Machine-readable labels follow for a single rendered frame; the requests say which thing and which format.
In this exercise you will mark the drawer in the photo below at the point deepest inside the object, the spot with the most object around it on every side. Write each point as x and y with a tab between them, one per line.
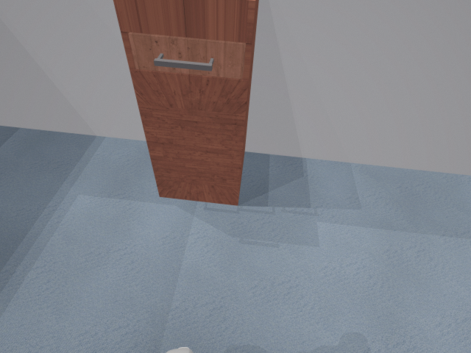
228	56

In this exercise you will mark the handle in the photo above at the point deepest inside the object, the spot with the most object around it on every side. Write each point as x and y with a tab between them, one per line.
183	64

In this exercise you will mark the cabinet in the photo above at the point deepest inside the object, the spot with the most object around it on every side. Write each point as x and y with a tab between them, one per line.
195	126

